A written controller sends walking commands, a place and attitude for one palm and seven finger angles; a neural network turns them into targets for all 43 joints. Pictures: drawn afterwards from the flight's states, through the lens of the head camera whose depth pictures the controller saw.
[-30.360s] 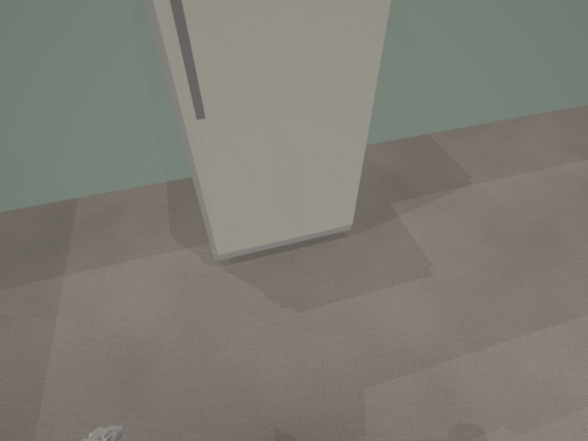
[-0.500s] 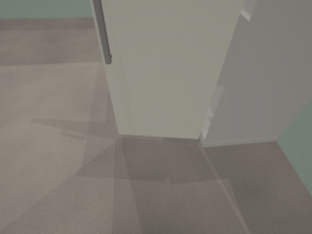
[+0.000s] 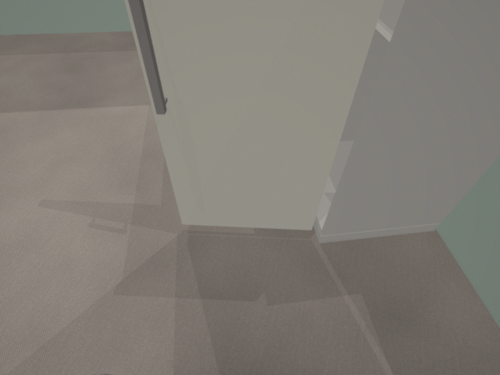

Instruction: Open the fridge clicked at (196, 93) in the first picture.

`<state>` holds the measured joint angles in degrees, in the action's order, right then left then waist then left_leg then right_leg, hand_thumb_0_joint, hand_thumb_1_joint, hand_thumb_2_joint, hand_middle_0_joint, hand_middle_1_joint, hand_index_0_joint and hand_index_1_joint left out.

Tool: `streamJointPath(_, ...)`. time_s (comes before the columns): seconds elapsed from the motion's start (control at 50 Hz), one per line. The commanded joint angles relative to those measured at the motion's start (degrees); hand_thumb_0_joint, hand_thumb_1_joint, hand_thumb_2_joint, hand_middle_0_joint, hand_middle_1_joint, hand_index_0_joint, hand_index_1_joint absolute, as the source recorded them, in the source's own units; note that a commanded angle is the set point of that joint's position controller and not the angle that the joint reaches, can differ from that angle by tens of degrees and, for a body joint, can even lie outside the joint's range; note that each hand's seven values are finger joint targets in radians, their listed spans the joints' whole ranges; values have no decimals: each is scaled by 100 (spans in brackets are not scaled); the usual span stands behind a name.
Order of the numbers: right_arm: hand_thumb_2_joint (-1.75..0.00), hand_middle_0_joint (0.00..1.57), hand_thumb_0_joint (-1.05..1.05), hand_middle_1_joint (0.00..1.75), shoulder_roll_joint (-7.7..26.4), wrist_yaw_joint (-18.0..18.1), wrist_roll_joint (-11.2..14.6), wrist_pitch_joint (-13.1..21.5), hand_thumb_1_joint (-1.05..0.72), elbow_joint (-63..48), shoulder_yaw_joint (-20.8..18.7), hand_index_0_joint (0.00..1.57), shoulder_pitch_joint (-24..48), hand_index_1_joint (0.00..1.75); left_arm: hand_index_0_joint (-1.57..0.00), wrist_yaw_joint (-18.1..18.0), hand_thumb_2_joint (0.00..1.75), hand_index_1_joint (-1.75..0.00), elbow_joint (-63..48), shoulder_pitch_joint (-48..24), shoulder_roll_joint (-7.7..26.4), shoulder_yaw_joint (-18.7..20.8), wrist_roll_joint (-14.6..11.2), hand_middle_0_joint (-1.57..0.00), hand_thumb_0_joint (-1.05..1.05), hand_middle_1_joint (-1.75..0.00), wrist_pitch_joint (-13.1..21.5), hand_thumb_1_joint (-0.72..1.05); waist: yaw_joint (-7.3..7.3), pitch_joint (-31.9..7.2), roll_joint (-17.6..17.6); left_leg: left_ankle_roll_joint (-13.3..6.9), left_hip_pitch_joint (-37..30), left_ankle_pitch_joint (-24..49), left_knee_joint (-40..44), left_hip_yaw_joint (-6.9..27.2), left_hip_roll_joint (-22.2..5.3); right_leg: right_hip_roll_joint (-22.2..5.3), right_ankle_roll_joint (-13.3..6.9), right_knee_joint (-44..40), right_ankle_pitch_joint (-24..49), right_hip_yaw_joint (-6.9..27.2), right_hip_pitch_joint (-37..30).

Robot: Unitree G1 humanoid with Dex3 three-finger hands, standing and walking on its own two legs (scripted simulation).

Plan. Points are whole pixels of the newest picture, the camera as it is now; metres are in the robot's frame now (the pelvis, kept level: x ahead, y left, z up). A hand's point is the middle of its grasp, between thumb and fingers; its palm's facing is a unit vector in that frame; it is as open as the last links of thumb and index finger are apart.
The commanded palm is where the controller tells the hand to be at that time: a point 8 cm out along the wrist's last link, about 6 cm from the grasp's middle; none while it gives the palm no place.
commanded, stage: look to check the result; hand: left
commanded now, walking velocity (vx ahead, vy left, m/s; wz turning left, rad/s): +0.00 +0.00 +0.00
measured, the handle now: (148, 40) +0.80 +0.30 +0.16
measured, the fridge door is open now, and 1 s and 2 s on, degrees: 80 80 80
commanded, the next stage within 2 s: stand and wait in 0.56 s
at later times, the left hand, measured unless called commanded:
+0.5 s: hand out of the picture +0.09 +0.23 -0.15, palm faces -0.03 -0.94 -0.35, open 7.4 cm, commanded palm none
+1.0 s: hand out of the picture +0.08 +0.21 -0.16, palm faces -0.04 -0.94 -0.33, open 7.4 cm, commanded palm none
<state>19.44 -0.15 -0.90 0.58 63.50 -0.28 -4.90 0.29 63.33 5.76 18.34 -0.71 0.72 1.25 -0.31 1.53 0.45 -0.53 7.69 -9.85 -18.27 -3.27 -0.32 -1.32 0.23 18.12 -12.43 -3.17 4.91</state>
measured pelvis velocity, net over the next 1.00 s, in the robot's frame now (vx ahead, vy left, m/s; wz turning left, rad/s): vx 0.01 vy -0.03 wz -0.02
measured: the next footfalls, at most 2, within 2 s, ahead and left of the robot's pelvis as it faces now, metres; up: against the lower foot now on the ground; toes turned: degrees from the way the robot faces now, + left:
none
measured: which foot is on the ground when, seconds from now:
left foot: down 0.00-1.00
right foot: down 0.00-1.00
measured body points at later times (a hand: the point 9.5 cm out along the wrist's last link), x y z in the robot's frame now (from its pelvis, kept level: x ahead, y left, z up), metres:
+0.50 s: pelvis +0.02 -0.02 +0.00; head +0.03 -0.03 +0.45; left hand +0.09 +0.28 -0.13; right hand +0.09 -0.31 -0.14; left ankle +0.00 +0.11 -0.75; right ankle -0.03 -0.12 -0.75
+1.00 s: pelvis +0.01 -0.03 +0.00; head +0.02 -0.03 +0.45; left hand +0.08 +0.26 -0.13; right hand +0.07 -0.32 -0.14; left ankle +0.00 +0.11 -0.75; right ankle -0.03 -0.12 -0.75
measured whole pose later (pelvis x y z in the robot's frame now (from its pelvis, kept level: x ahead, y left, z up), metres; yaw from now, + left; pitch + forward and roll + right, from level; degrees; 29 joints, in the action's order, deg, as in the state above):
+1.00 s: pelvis +0.01 -0.03 +0.00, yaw -1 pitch -2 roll +0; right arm 18.9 0.5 -0.9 -0.2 64.6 -0.3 -6.9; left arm -0.1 64.3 7.2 18.7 -0.2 0.4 1.1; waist -0.4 2.5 -0.1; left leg 1.9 5.1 -10.0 -17.0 -3.5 -3.0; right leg 1.4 -2.0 16.0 -12.1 -2.9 2.3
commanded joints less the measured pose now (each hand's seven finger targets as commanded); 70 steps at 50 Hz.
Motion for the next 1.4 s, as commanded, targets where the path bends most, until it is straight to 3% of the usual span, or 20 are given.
streamJointPath(0.0, -90, 20, 0, 30, 1117, 95, 7, 107, -90, -295, -193, 20, 155, 30, -20, -113, 90, -30, -266, -135, 1231, 298, 4, -20, 0, -30, 108, 90, 3, -557, -189, -47, -325, 1474, 175, 625, -776, -706, -213, -210, 1516, 555, -143)
streamJointPath(0.24, -90, 20, 0, 30, 1096, 137, 18, 76, -90, -278, -197, 20, 54, 30, -20, -141, 90, -30, -235, -54, 1242, 311, -12, -20, 0, -30, 108, 90, -6, -591, -62, -27, -519, 1691, 74, 531, -800, -737, -245, -216, 2106, 525, -265)
streamJointPath(0.32, -90, 20, 0, 30, 1088, 138, 25, 50, -90, -271, -201, 20, 44, 30, -20, -149, 90, -30, -238, -27, 1252, 308, -8, -20, 0, -30, 113, 90, -2, -494, 109, -20, -526, 1549, 87, 504, -793, -710, -239, -243, 2176, 554, -203)
streamJointPath(0.5, -90, 20, 0, 30, 1047, 131, 9, 31, -90, -254, -195, 20, 51, 30, -20, -153, 90, -30, -234, -63, 1260, 306, -13, -20, 0, -30, 113, 90, -5, -358, 101, 3, -442, 1252, 148, 455, -778, -716, -217, -301, 2168, 620, -203)
streamJointPath(0.76, -90, 20, 0, 30, 1043, 138, 0, 27, -90, -240, -186, 20, 36, 30, -20, -139, 90, -30, -234, -83, 1232, 308, -14, -20, 0, -30, 104, 90, -3, -278, -87, 26, -409, 1036, 212, 447, -790, -690, -226, -401, 1857, 696, -160)
streamJointPath(1.38, -90, 20, 0, 30, 1118, 114, 7, 51, -90, -201, -191, 20, 22, 30, -20, -110, 90, -30, -187, -129, 1260, 273, -15, -20, 0, -30, 105, 90, -13, -272, -32, 1, -406, 855, 366, 536, -825, -670, -234, -508, 1293, 726, -66)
